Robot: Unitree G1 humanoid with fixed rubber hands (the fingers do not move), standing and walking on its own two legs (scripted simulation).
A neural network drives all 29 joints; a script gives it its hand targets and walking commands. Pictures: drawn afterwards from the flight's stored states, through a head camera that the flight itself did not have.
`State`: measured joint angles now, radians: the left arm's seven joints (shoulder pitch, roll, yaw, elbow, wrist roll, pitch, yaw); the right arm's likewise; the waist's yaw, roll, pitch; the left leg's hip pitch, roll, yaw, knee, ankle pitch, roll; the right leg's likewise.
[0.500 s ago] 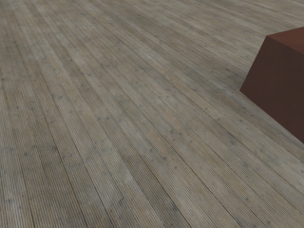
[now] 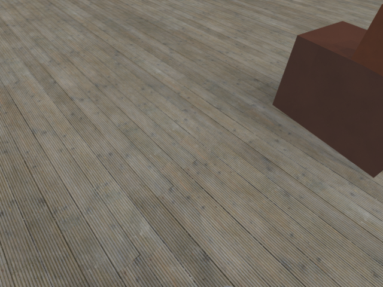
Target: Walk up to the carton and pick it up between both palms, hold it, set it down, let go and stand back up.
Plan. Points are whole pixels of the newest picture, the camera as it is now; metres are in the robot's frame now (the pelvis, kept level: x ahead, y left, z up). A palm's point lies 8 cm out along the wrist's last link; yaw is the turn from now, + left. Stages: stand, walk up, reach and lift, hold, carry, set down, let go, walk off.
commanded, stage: walk up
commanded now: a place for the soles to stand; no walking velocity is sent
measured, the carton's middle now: out of the picture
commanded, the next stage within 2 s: none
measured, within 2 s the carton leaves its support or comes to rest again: neither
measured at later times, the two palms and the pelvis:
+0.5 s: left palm (150, 261) +0.22 +0.10 -0.12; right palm (371, 265) +0.23 -0.42 -0.12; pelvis +0.19 -0.16 +0.00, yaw -18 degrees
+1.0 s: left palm (208, 132) +0.65 -0.05 -0.12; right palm (364, 231) +0.30 -0.44 -0.11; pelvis +0.46 -0.24 +0.00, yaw -32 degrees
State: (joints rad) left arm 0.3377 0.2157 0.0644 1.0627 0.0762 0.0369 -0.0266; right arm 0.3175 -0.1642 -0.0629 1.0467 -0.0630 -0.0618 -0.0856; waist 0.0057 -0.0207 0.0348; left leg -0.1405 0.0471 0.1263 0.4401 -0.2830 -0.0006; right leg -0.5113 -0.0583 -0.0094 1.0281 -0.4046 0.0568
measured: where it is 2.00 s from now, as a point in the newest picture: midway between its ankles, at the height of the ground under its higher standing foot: (283, 183)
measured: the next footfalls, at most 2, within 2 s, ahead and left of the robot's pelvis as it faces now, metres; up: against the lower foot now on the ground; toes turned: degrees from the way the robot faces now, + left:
right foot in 0.26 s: +0.20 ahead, -0.27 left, +0.00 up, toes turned -19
left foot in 0.72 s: +0.52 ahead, -0.14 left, +0.00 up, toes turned -21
